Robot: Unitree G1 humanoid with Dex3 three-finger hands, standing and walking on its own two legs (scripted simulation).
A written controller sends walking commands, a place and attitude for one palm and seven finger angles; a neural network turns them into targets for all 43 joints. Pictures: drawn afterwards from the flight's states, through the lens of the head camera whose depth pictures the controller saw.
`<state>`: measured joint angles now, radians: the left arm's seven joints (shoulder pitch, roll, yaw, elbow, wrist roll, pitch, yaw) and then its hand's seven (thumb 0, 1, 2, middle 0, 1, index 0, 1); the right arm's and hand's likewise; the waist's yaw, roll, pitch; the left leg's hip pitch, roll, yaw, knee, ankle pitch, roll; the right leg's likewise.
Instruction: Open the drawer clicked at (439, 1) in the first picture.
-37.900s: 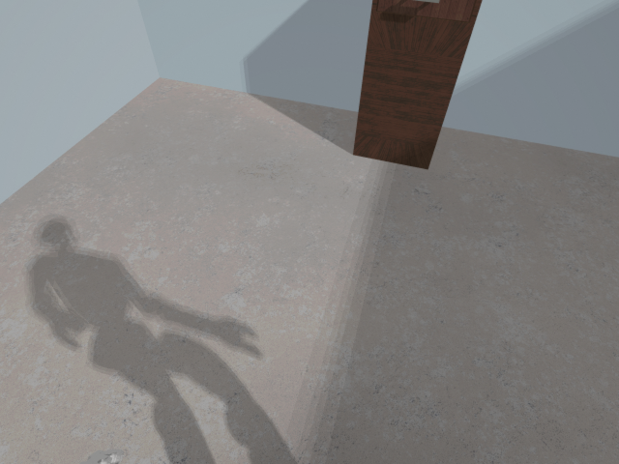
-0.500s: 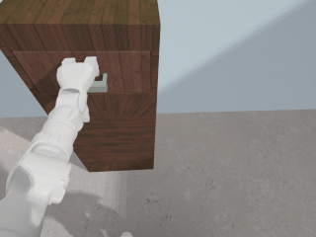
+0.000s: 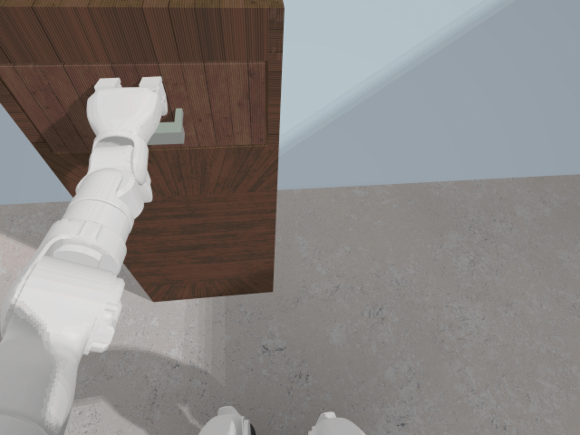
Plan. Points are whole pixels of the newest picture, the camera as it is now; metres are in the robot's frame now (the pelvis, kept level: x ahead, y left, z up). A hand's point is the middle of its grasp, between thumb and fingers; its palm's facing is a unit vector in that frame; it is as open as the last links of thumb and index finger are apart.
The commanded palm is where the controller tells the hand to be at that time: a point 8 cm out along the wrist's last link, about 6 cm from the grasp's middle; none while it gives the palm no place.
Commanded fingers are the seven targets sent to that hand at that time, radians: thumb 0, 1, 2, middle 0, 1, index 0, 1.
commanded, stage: lower the fingers behind the handle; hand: left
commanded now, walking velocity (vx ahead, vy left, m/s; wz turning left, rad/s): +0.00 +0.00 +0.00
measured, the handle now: (148, 124) +0.56 +0.18 +0.08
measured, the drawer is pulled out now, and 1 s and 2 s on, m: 0.00 0.00 0.00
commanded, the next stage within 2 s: lift the hand off the handle in 0.04 s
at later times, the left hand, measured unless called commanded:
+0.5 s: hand (140, 141) +0.52 +0.19 +0.09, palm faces +0.04 +0.01 -1.00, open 13.6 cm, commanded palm +0.52 +0.17 +0.12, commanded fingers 0.00 -0.50 0.30 -0.30 -1.20 -0.30 -1.20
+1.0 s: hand (136, 135) +0.52 +0.19 +0.10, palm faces -0.06 -0.03 -1.00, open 13.2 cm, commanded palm +0.52 +0.17 +0.19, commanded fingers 0.00 -0.50 0.30 -0.30 -1.20 -0.30 -1.20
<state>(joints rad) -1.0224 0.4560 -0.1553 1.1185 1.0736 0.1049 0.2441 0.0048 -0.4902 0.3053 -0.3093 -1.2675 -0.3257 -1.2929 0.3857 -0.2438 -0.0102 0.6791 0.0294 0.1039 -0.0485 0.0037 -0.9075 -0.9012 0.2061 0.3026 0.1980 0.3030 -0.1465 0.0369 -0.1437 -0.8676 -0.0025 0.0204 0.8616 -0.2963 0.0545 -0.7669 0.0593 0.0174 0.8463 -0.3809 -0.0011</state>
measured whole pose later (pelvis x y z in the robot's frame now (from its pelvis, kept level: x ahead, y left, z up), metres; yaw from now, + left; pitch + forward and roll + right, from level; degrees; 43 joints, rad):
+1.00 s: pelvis +0.02 +0.00 +0.01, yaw +1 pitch +15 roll -2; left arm -0.96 0.46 -0.19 1.00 0.99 0.08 0.13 0.00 -0.49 0.31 -0.36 -1.21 -0.43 -1.23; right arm 0.40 -0.24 -0.02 0.73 0.03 0.03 -0.07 0.00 -0.91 -0.90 0.21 0.30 0.20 0.30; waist -0.12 0.06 -0.12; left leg -0.76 -0.01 0.01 0.78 -0.29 0.05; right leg -0.65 0.05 0.01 0.75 -0.37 -0.01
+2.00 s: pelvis +0.05 -0.03 +0.04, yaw +1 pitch +7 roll +0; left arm -0.86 0.53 -0.13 0.72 0.93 0.04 -0.13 0.00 -0.49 0.31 -0.33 -1.21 -0.33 -1.22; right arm 0.27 -0.28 -0.02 0.69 0.07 0.17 -0.04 0.01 -0.91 -0.90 0.20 0.30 0.20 0.30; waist -0.04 0.06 -0.11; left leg -0.43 -0.01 0.02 0.55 -0.25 0.02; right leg -0.34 0.05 0.03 0.55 -0.34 -0.04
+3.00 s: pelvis +0.05 -0.03 +0.05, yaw +1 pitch -4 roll +0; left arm 0.32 0.35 0.30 -0.45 -0.11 -0.11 0.07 0.00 0.17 0.60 -0.26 -0.76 -0.26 -0.77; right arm 0.21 -0.25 0.01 0.67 0.01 -0.07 -0.06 0.01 -0.91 -0.90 0.20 0.30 0.20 0.30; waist 0.04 0.06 0.01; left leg -0.14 0.00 0.02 0.41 -0.21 0.01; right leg -0.04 0.06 0.04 0.37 -0.26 -0.04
